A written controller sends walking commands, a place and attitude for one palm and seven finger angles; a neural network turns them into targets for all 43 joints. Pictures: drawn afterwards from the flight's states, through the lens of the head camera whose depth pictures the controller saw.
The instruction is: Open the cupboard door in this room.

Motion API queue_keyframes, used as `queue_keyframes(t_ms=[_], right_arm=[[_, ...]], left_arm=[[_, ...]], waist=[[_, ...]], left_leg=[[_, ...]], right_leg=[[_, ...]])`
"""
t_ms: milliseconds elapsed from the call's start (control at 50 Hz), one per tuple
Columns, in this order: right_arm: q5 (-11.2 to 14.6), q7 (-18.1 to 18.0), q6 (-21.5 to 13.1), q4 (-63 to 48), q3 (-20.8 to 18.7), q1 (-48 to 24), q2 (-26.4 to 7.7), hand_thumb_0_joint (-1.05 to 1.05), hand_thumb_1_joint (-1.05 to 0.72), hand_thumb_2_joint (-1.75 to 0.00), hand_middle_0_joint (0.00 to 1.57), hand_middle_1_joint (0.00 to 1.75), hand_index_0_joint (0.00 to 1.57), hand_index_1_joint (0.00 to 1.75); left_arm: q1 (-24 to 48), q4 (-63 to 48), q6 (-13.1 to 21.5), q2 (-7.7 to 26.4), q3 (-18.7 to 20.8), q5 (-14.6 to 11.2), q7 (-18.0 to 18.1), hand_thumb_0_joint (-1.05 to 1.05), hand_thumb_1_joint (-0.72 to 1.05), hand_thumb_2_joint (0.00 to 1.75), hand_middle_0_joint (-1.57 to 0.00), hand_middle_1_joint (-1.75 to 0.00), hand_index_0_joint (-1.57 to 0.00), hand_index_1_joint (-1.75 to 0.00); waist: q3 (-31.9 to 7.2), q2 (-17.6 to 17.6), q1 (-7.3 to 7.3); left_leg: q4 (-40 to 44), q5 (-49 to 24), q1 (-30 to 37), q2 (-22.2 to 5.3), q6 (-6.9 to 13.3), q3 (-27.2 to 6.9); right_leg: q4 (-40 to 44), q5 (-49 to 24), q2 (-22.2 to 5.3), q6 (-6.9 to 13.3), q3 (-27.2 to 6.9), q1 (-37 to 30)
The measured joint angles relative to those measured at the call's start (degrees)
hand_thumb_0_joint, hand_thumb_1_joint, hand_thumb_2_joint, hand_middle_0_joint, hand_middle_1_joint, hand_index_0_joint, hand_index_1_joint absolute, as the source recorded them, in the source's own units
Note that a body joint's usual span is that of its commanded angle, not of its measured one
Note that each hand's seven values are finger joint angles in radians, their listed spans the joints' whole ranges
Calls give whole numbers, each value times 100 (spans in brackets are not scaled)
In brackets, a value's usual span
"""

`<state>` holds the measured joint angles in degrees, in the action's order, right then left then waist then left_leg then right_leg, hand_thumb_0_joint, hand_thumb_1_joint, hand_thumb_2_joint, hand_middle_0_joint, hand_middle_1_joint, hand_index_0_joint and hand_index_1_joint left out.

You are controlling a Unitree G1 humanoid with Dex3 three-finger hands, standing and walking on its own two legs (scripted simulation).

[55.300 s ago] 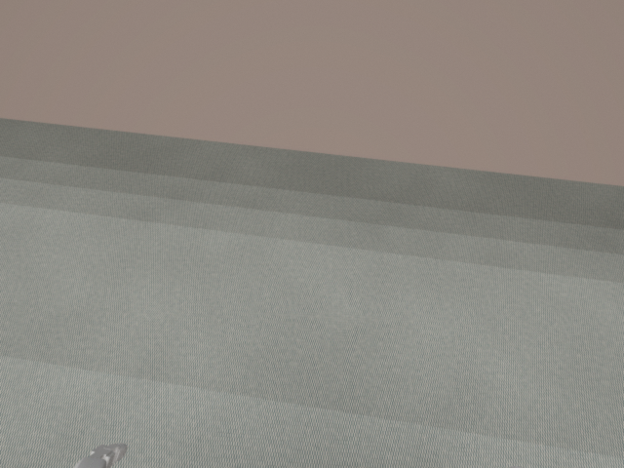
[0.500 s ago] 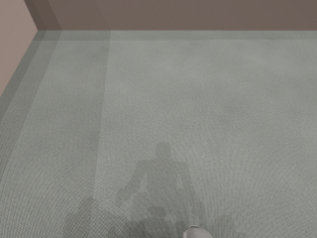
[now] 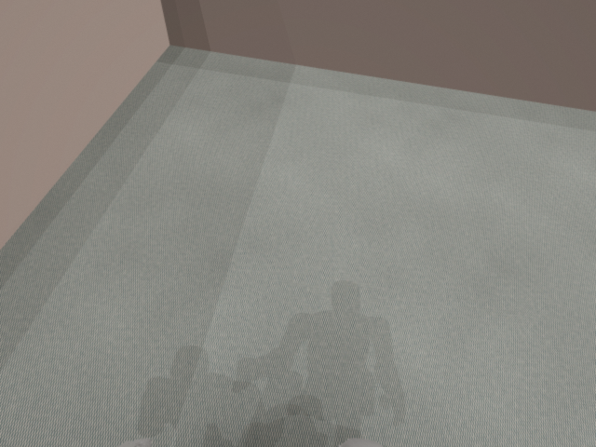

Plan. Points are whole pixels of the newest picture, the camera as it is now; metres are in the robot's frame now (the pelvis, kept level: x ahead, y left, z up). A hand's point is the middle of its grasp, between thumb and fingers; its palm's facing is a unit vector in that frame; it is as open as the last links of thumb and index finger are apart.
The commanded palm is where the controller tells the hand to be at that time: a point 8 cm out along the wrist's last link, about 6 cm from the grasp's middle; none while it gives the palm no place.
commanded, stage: turn to face it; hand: left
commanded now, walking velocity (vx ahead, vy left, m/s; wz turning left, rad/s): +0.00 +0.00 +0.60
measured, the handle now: out of the picture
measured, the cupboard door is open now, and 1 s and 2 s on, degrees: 39 39 39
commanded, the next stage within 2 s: none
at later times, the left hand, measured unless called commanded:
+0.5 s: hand out of the picture -0.02 +0.14 -0.16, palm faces +0.36 -0.90 -0.23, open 7.4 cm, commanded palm none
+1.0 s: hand out of the picture +0.01 +0.16 -0.14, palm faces +0.56 -0.77 -0.31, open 7.4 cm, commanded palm none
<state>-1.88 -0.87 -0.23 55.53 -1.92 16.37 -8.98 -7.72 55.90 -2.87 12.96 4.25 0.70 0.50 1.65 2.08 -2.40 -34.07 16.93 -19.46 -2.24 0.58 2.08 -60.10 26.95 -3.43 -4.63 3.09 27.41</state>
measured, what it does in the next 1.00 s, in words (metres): steps on the spot, turning left: right foot, then left foot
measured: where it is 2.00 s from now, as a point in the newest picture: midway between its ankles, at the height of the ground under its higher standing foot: outside the picture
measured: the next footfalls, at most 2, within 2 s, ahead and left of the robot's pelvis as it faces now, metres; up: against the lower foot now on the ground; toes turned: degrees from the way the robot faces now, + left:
right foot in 0.16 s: +0.08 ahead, -0.15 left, +0.00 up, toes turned +3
left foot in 0.54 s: +0.00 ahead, +0.08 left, +0.00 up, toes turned +27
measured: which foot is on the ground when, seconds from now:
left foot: down 0.00-0.14, up 0.16-0.52, down 0.54-0.92, up 0.94-1.00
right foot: up 0.00-0.14, down 0.16-0.54, up 0.56-0.90, down 0.92-1.00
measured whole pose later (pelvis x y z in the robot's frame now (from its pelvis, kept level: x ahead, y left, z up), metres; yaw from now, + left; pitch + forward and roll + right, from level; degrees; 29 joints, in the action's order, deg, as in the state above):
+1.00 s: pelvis +0.04 -0.09 +0.00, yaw +37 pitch +0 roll +1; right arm -1.0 0.9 4.6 54.2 -4.8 11.4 -15.1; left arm -7.5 49.4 -0.7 12.7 2.5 1.3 0.9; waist 5.5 -2.8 -1.9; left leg -56.4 27.2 -26.8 1.3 -2.0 -4.2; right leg -33.8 17.2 -3.3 -0.6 3.6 16.5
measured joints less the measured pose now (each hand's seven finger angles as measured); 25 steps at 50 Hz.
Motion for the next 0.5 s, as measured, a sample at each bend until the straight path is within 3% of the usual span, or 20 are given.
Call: queue_keyframes(t_ms=[80,140,160,220,260,300,400,500], right_arm=[[2,14,92,-50,-58,-143,-177,0,-90,-90,20,30,20,30],[37,44,213,-80,-142,-250,-350,0,-90,-90,20,30,20,30],[69,59,252,-106,-176,-269,-394,0,-90,-90,20,30,20,30],[91,103,392,-103,-301,-492,-622,0,-90,-90,20,30,20,30],[77,143,455,-116,-343,-639,-713,0,-90,-90,20,30,20,30],[77,179,483,-160,-346,-785,-739,0,-91,-90,20,30,19,30],[110,239,470,-288,-279,-1091,-683,0,-91,-90,20,30,19,30],[134,259,413,-391,-172,-1320,-565,0,-91,-90,20,30,19,30]], left_arm=[[32,-160,52,34,-7,-31,7,0,91,90,-19,-29,-20,-30],[-29,-292,149,54,-28,-31,1,0,91,90,-19,-29,-20,-30],[-88,-347,211,89,-33,-3,6,0,91,90,-19,-29,-20,-30],[-143,-355,258,-10,-78,52,59,0,90,90,-19,-29,-20,-30],[-246,-362,246,-69,-99,58,85,0,90,90,-20,-29,-20,-30],[-352,-343,246,-98,-120,60,89,0,90,90,-20,-29,-20,-30],[-539,-291,275,-154,-184,82,58,0,90,90,-20,-29,-20,-30],[-654,-234,267,-129,-169,95,14,0,90,90,-20,-29,-20,-30]], waist=[[89,-224,76],[106,-361,121],[72,-319,151],[177,-462,174],[212,-441,193],[250,-351,202],[385,-126,266],[511,13,402]], left_leg=[[315,-177,152,40,-107,-325],[191,-120,125,99,-241,-566],[-24,21,26,163,-236,-569],[-1771,1108,-519,229,-240,-534],[-2698,1094,-788,209,-295,-346],[-2993,989,-874,148,-372,-174],[-1983,899,-549,52,-462,99],[-593,712,21,83,-381,325]], right_leg=[[1041,-99,144,8,-64,-260],[2349,-761,211,63,-41,-764],[2763,-1035,142,194,-63,-912],[2589,-966,48,518,207,-970],[2751,-979,-51,563,343,-1111],[2969,-1072,-140,563,452,-1234],[3238,-1171,-315,566,773,-1399],[2911,-955,-463,485,1134,-1361]])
